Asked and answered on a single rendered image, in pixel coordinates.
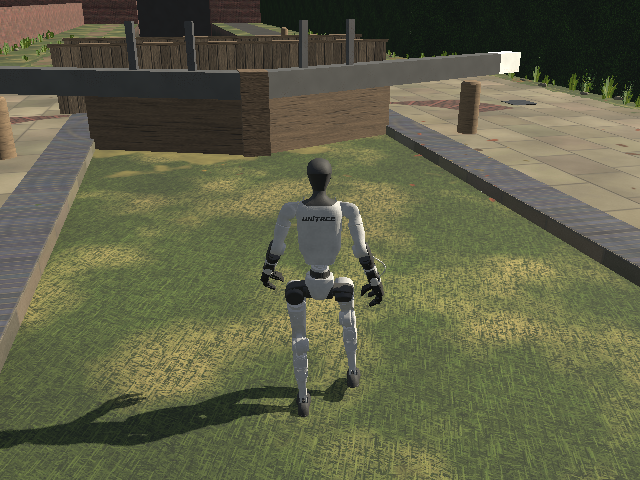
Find robot left forearm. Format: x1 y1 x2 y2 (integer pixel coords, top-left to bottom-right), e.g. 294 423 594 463
263 240 281 275

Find left robot upper arm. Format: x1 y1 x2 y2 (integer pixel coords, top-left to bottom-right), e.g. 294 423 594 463
270 201 299 256

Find left robot thigh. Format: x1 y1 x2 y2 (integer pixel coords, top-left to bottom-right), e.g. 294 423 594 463
285 280 309 356

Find left robot hand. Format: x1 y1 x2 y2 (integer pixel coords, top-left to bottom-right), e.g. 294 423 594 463
260 271 284 290

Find right robot thigh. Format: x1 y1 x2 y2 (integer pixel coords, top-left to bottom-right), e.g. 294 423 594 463
333 277 354 328

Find right robot hand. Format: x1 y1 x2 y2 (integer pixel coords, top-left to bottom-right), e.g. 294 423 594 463
361 282 384 307

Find right robot upper arm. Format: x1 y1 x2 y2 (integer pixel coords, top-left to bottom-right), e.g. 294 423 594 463
340 201 369 258

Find robot thigh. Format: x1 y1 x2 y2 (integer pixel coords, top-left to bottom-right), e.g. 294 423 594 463
333 277 354 328
285 280 309 356

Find robot right forearm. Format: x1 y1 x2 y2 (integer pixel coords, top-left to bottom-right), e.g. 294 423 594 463
359 242 381 286

